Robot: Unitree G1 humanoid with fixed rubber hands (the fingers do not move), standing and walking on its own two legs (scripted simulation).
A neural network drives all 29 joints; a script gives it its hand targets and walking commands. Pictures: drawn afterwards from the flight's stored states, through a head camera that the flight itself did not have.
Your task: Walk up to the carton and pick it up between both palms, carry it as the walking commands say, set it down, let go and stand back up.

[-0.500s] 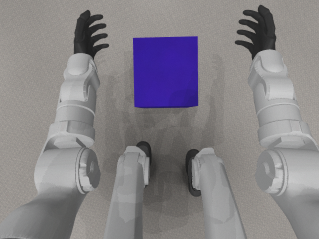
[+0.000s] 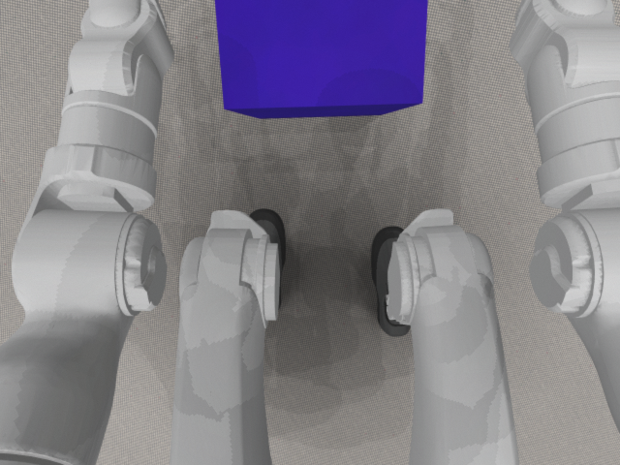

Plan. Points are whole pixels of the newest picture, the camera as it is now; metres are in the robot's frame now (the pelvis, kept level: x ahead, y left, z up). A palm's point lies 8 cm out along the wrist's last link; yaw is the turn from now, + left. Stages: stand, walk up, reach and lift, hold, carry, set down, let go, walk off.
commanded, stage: reach and lift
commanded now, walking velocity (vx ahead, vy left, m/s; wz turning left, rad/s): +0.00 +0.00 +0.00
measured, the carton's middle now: (319, 25) +0.55 +0.02 -0.31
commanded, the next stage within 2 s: none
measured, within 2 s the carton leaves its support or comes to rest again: leaves its support in 1.58 s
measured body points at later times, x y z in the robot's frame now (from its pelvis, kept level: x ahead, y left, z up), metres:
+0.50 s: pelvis +0.01 +0.00 -0.07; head +0.39 -0.01 +0.16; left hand +0.56 +0.20 -0.26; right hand +0.56 -0.17 -0.26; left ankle +0.15 +0.12 -0.40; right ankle +0.12 -0.12 -0.40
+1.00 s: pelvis +0.00 +0.00 -0.06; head +0.38 +0.00 +0.17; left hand +0.56 +0.17 -0.25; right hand +0.57 -0.14 -0.25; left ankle +0.15 +0.12 -0.40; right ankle +0.12 -0.12 -0.40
